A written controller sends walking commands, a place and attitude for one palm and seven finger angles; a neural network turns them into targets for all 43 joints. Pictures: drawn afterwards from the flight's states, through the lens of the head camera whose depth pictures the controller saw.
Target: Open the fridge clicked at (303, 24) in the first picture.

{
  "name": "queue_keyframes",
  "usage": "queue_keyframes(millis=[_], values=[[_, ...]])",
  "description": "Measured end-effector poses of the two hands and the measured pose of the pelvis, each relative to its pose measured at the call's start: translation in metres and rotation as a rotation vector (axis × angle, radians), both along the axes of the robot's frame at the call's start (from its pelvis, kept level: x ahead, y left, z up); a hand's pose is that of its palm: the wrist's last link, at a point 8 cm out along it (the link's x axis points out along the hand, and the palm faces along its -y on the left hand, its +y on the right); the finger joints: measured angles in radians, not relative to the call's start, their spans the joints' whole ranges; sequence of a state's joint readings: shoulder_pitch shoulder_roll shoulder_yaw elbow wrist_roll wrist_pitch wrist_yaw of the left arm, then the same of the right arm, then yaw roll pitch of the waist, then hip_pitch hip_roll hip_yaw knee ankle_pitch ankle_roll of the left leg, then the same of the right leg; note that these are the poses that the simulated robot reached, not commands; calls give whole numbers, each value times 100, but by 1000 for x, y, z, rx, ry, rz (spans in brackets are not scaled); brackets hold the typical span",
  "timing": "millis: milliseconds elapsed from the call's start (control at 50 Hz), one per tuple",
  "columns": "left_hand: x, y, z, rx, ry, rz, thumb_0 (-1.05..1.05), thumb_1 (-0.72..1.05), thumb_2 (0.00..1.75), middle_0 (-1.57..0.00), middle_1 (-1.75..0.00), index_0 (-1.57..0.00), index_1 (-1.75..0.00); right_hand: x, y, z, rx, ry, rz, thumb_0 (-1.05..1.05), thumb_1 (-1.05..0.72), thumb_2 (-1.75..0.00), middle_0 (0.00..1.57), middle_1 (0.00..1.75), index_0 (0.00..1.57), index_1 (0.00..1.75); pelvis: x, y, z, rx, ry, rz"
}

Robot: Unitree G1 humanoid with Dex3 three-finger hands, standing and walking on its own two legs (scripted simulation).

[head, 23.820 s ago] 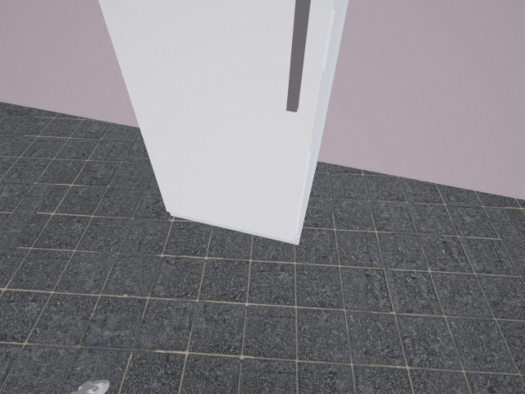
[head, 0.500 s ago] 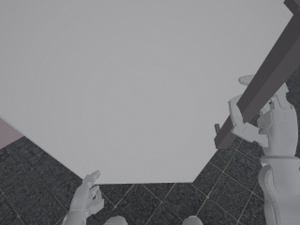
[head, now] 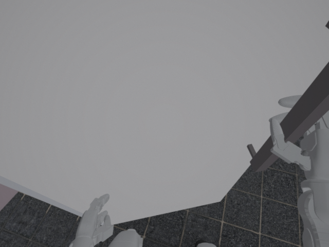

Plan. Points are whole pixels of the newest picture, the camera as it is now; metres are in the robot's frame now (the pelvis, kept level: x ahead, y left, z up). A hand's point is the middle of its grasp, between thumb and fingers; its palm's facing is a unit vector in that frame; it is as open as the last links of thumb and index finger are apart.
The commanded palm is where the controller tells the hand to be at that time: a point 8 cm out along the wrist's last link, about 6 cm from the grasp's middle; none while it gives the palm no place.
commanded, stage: walk backward, drawing the door open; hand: right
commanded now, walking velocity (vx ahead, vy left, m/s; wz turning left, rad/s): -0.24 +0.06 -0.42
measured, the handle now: (284, 118) +0.33 -0.21 +0.16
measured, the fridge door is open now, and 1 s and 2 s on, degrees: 50 77 81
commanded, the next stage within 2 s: stop walking and hold the door back in 1.12 s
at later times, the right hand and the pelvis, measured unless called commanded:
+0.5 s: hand (303, 209) +0.18 -0.19 +0.15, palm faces +0.45 +0.86 -0.24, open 6.9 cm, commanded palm +0.12 -0.23 +0.15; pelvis -0.07 +0.08 -0.01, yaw -13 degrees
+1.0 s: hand out of the picture +0.04 -0.17 +0.15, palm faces +0.53 +0.82 -0.22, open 7.0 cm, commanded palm -0.01 -0.20 +0.16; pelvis -0.16 +0.11 -0.02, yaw -19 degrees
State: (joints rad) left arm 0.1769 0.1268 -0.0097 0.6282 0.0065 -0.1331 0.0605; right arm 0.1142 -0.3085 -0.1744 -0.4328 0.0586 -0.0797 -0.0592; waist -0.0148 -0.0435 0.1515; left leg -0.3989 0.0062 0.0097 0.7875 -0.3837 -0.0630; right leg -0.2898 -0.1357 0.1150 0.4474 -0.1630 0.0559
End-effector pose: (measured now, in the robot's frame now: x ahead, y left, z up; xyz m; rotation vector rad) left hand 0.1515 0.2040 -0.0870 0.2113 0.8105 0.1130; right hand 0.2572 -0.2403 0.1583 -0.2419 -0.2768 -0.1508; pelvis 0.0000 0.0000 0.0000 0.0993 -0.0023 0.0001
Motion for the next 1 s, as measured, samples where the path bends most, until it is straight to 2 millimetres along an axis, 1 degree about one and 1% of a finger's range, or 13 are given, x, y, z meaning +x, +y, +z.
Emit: queue_keyframes(millis=[40,100,160,240,340,500,580,680,720,800,900,960,1000], values=[[-2,11,-4,-15,-19,-52,1,91,90,-21,-30,-23,-31,-11,1,1,-18,1,-71,-10,-56,-79,46,140,28,135,-1,19,-5,-6,4,-25],[-7,34,-19,-29,-31,-99,1,90,90,-21,-30,-29,-34,-26,1,-1,-67,-44,-180,-14,-50,-78,46,140,29,134,-5,46,-23,-60,14,-31],[-14,62,-26,11,20,-72,1,90,90,-21,-30,-30,-35,-41,2,0,-77,-39,-235,-14,-50,-78,46,140,31,135,-14,53,-22,-62,-4,-65],[-18,87,-18,88,48,-48,1,91,90,-21,-30,-27,-34,-60,2,0,-74,-48,-246,-14,-51,-76,46,140,31,136,-21,57,-20,-80,-11,-138],[-22,87,-20,135,34,-81,1,91,90,-20,-30,-30,-36,-82,0,-5,-80,-108,-212,-22,-49,-79,46,140,27,135,-37,58,-32,-66,-14,-185],[-29,52,-3,12,-36,-202,1,91,90,-20,-30,-24,-32,-123,9,0,-40,-25,-294,-16,-53,-81,46,140,28,136,-70,78,-6,-22,-28,-227],[-34,48,0,-25,-75,-247,1,91,90,-21,-30,-22,-31,-147,15,3,-29,11,-349,-14,-55,-79,46,140,28,137,-84,94,-4,-30,-17,-231],[-41,64,-9,-48,-105,-311,1,90,90,-21,-30,-22,-31,-179,23,3,-55,16,-429,-16,-55,-77,46,140,28,135,-105,119,-15,-81,14,-224],[-48,78,-10,-35,-77,-305,1,90,90,-21,-30,-23,-32,-191,26,4,-63,22,-455,-17,-54,-77,46,140,28,134,-113,124,-11,-93,15,-211],[-67,108,-1,20,-40,-252,1,91,90,-21,-30,-22,-31,-213,31,5,-85,21,-473,-17,-54,-76,46,140,30,135,-122,129,-3,-139,16,-229],[-85,133,8,121,-37,-223,1,91,90,-21,-30,-21,-31,-238,36,4,-91,-13,-445,-16,-54,-74,46,140,30,136,-139,127,-5,-140,23,-285],[-94,135,7,167,-48,-220,1,91,90,-20,-30,-20,-30,-251,38,1,-67,-60,-402,-16,-53,-75,46,140,29,137,-152,118,-13,-112,24,-316],[-100,130,4,171,-58,-211,1,91,90,-20,-30,-20,-30,-259,40,-1,-47,-97,-367,-16,-52,-76,46,140,28,137,-164,113,-19,-104,18,-330]])
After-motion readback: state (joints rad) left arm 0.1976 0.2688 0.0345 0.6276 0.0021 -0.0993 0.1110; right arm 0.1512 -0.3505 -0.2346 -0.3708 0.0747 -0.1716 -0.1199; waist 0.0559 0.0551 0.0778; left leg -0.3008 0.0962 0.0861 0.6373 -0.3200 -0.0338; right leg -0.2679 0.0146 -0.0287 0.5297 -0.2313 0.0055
